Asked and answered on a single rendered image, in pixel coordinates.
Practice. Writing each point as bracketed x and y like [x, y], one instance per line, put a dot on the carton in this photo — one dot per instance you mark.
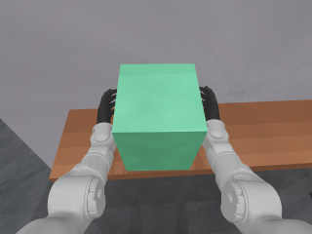
[159, 122]

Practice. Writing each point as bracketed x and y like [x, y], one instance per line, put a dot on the table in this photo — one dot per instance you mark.
[266, 136]

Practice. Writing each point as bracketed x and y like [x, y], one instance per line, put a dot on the left robot hand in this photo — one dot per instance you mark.
[104, 112]

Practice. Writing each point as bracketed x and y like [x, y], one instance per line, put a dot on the robot left upper arm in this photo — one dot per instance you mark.
[75, 201]

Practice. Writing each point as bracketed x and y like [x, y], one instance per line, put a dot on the robot right upper arm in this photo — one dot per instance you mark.
[255, 208]

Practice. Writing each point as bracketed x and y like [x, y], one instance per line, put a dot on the robot left forearm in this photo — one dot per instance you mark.
[99, 158]

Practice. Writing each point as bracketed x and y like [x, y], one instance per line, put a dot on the right robot hand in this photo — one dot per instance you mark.
[211, 109]

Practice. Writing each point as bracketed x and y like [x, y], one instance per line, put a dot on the robot right forearm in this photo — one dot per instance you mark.
[222, 158]

